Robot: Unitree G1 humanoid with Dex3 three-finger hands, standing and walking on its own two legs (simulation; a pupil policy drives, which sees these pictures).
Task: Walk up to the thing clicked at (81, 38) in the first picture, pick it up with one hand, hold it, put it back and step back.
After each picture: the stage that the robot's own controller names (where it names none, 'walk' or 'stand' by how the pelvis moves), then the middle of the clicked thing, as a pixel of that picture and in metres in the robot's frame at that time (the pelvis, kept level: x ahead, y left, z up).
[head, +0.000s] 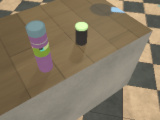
stand; (81, 34) +0.70 +0.00 -0.08
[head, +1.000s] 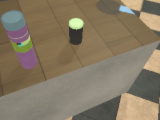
sink last; (75, 32) +0.64 +0.04 -0.04
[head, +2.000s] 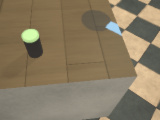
rise first; (33, 44) +0.52 +0.24 -0.04
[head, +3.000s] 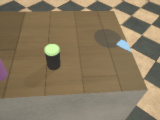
stand; (52, 57) +0.53 +0.15 -0.07
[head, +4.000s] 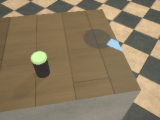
stand; (41, 65) +0.49 +0.18 -0.08
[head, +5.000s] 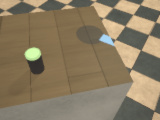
stand; (35, 61) +0.51 +0.21 -0.08
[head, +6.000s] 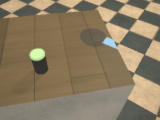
stand; (39, 61) +0.52 +0.20 -0.08
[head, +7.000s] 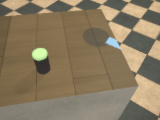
stand; (41, 61) +0.52 +0.18 -0.08
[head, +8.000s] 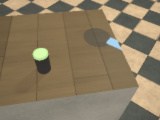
stand; (42, 61) +0.52 +0.18 -0.08
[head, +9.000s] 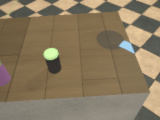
rise first; (53, 61) +0.52 +0.18 -0.08
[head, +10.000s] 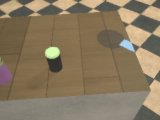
go down; (54, 60) +0.53 +0.17 -0.08
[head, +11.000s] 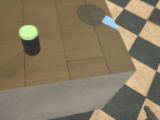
go down; (30, 41) +0.54 +0.15 -0.04
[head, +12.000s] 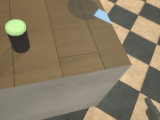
go down; (18, 37) +0.54 +0.17 -0.01
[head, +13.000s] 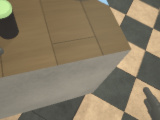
close in; (4, 20) +0.55 +0.18 +0.02
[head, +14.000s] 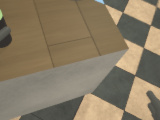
close; out of the picture +0.52 +0.19 +0.03
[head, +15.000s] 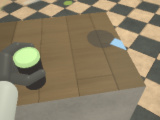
lift; (31, 69) +0.33 +0.15 +0.14
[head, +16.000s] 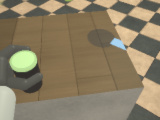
hold; (27, 72) +0.32 +0.16 +0.13
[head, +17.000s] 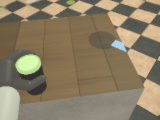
hold; (32, 75) +0.33 +0.15 +0.11
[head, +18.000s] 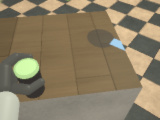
hold; (30, 79) +0.32 +0.16 +0.09
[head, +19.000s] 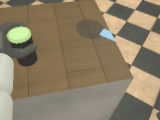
crouch; (23, 47) +0.43 +0.17 +0.10
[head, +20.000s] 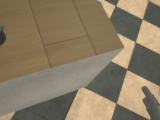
lower; out of the picture +0.52 +0.19 +0.00
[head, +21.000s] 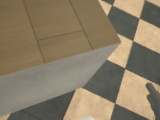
lower; out of the picture +0.54 +0.20 +0.04
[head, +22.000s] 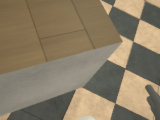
lower; out of the picture +0.54 +0.20 +0.04
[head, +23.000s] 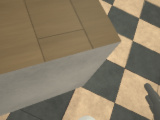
lower; out of the picture +0.54 +0.21 +0.04
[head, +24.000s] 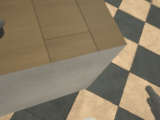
loosen; out of the picture +0.53 +0.19 +0.04
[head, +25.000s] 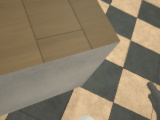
withdraw; out of the picture +0.53 +0.19 +0.04
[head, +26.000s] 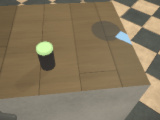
sink last; (46, 56) +0.50 +0.16 -0.03
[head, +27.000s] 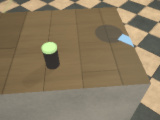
stand; (51, 56) +0.53 +0.17 -0.03
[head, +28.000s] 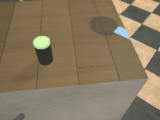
stand; (43, 51) +0.52 +0.17 -0.02
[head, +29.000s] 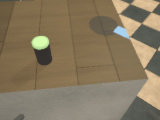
stand; (42, 51) +0.51 +0.17 -0.01
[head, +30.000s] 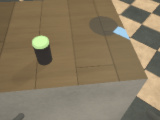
stand; (42, 51) +0.52 +0.17 -0.01
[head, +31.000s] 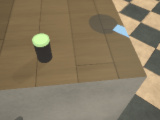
stand; (43, 48) +0.52 +0.17 -0.02
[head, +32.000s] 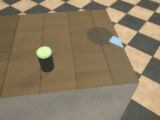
stand; (45, 59) +0.54 +0.18 -0.08
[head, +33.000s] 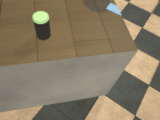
walk; (42, 26) +0.61 +0.15 -0.05
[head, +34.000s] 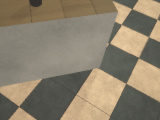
walk; out of the picture +0.83 +0.26 -0.05
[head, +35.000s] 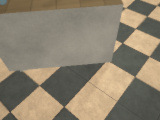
stand; out of the picture +1.12 +0.19 -0.06
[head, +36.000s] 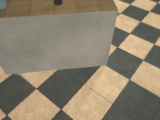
stand; out of the picture +1.14 +0.19 -0.08
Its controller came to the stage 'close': yes
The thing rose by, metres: 0.22
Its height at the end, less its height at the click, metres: +0.00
